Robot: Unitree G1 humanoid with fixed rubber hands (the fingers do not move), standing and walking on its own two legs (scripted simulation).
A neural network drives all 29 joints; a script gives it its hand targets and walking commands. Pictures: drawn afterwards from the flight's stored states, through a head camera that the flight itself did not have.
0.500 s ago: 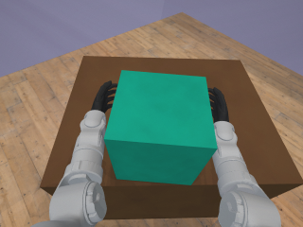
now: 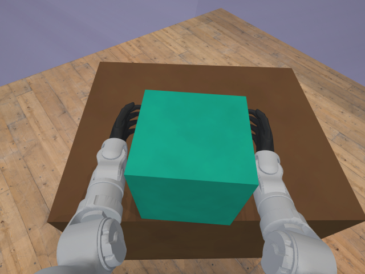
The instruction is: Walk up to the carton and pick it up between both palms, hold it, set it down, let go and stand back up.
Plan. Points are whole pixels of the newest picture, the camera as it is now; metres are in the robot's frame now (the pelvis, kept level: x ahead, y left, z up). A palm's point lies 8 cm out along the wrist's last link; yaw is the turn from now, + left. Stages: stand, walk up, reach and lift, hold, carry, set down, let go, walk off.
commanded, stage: set down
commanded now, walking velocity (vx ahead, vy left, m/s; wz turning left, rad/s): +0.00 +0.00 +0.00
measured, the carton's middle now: (190, 161) +0.37 +0.03 +0.00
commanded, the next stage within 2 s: none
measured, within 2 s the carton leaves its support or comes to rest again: neither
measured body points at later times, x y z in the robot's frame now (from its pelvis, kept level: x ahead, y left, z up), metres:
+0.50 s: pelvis +0.00 +0.00 +0.00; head +0.06 +0.02 +0.45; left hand +0.41 +0.19 +0.04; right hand +0.41 -0.13 +0.05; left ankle +0.01 +0.10 -0.75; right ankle -0.04 -0.11 -0.75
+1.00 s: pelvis +0.00 +0.00 +0.00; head +0.06 +0.03 +0.44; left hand +0.41 +0.19 +0.04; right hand +0.41 -0.13 +0.05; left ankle +0.01 +0.10 -0.75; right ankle -0.04 -0.11 -0.75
